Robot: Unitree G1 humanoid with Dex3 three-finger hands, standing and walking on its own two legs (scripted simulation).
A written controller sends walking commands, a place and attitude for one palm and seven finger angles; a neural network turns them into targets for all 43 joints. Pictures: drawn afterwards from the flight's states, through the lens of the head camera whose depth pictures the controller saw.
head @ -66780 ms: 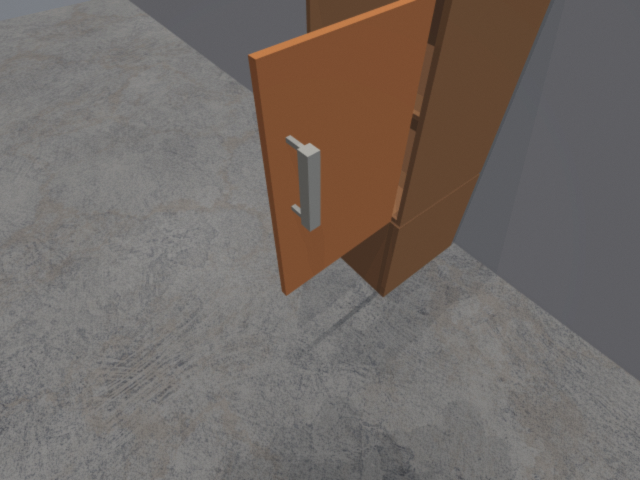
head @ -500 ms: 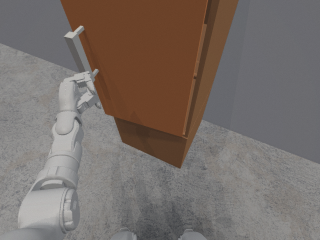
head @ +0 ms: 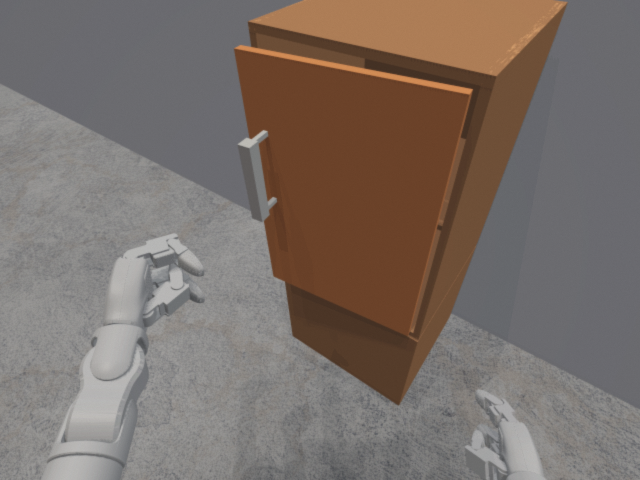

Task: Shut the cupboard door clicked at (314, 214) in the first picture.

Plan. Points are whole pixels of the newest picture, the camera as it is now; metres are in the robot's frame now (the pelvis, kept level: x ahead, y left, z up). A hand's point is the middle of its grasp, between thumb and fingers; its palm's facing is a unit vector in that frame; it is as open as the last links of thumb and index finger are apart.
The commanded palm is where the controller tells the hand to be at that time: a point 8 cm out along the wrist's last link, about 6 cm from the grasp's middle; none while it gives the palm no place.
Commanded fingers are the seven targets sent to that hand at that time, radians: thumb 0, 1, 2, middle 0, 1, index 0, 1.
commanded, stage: draw the hand back to the body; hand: left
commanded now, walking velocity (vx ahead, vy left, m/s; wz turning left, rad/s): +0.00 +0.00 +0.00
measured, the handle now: (261, 176) +0.65 +0.17 +0.03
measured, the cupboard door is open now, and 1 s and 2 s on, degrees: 7 7 7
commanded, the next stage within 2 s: step back with the hand held close in 0.86 s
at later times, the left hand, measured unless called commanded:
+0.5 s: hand (60, 330) +0.21 +0.26 +0.17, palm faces +0.45 -0.78 -0.42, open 6.3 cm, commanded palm +0.16 +0.30 +0.18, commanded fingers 0.00 0.90 0.90 -0.20 -0.30 -0.20 -0.30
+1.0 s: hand (65, 331) +0.21 +0.26 +0.17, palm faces +0.46 -0.79 -0.40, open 7.4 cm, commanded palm +0.16 +0.29 +0.18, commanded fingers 0.00 0.90 0.90 -0.20 -0.30 -0.20 -0.30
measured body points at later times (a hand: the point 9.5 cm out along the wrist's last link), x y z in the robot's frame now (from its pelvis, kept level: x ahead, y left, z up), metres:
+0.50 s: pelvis +0.02 +0.00 +0.01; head -0.01 -0.04 +0.46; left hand +0.18 +0.30 +0.19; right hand +0.21 -0.22 -0.08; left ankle +0.03 +0.12 -0.73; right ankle -0.02 -0.13 -0.73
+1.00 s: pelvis +0.02 -0.01 +0.01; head -0.01 -0.04 +0.46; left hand +0.18 +0.30 +0.19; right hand +0.21 -0.23 -0.07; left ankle +0.03 +0.12 -0.73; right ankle -0.02 -0.13 -0.73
